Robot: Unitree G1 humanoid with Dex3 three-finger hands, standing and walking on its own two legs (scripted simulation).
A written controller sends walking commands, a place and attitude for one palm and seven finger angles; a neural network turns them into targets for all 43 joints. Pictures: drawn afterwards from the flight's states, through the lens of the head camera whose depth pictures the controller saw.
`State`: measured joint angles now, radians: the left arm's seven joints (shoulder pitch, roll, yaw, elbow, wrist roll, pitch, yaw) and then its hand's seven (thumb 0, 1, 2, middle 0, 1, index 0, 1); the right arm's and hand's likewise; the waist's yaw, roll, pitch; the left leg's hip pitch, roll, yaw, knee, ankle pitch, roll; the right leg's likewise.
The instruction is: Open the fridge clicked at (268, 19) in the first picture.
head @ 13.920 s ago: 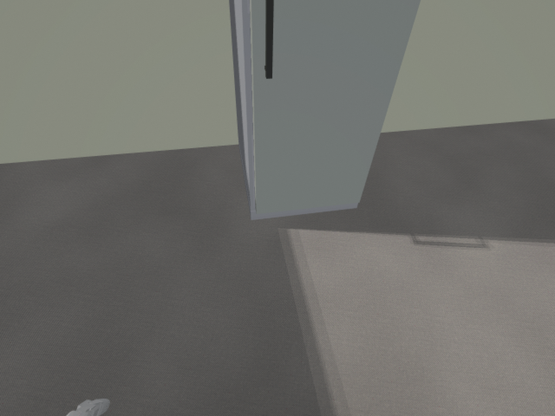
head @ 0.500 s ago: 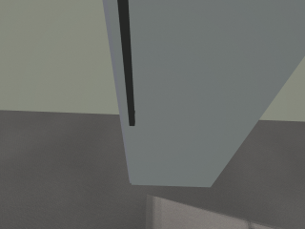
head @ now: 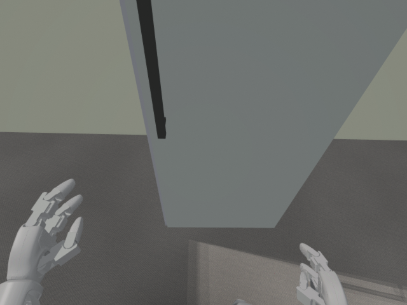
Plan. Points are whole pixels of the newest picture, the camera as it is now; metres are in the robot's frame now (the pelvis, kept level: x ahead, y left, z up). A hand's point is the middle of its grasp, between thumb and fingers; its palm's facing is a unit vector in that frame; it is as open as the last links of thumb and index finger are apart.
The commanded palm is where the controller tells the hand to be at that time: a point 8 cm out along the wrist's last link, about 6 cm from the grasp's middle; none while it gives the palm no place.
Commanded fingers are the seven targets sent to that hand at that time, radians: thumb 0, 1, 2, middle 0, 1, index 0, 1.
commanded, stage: raise the hand to about handle height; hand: left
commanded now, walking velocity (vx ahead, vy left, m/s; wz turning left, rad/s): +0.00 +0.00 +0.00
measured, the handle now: (153, 58) +0.50 +0.13 +0.23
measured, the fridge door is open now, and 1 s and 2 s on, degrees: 0 0 0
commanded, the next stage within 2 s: move the hooked fingers beside the handle in 1.78 s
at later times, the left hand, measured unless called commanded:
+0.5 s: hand (37, 225) +0.22 +0.28 +0.09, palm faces +0.16 -0.98 -0.09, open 11.0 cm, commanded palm +0.18 +0.32 +0.10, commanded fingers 0.00 -0.08 0.48 -0.27 -0.93 -0.27 -0.93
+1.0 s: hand out of the picture +0.26 +0.32 +0.17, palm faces +0.17 -0.98 -0.07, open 13.7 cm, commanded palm +0.22 +0.35 +0.18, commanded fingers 0.00 -0.50 0.30 -0.30 -1.20 -0.30 -1.20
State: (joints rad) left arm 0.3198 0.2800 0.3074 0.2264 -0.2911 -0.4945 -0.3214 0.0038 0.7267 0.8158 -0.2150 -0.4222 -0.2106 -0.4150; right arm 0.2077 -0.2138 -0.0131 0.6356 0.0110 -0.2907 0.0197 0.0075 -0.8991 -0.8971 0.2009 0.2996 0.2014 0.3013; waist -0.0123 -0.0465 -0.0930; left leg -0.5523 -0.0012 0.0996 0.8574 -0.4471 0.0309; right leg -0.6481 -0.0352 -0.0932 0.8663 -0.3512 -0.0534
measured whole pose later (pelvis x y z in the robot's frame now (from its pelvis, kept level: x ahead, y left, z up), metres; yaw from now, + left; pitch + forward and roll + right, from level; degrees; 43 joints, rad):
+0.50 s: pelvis -0.01 -0.01 +0.00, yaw +3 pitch +6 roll +0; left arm 0.21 0.42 0.44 0.10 -0.40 -0.12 -0.37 0.01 0.15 0.57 -0.26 -0.79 -0.26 -0.78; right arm 0.26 -0.27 0.04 0.61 0.06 -0.31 -0.09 0.01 -0.90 -0.90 0.20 0.30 0.20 0.30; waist 0.00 0.02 -0.05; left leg -0.55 0.02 0.02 0.89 -0.45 0.00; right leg -0.60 0.00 -0.14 0.85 -0.36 -0.07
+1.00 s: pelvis +0.02 +0.02 +0.03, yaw +3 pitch +0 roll -2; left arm 0.02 0.44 0.41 0.04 -0.34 0.10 -0.36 -0.01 -0.42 0.33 -0.30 -1.15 -0.29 -1.15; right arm 0.20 -0.24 0.08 0.64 0.07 -0.29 -0.12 0.01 -0.90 -0.90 0.20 0.30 0.20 0.30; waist 0.07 0.03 -0.02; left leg -0.25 -0.02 0.03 0.63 -0.38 0.05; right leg -0.28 -0.01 -0.13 0.57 -0.28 -0.02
